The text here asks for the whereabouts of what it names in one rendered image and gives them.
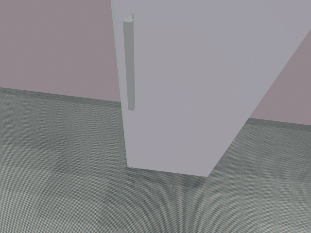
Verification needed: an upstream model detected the fridge door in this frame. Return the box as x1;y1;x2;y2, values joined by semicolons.
114;0;311;177

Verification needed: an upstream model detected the handle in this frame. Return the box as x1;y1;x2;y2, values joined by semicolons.
123;13;135;111

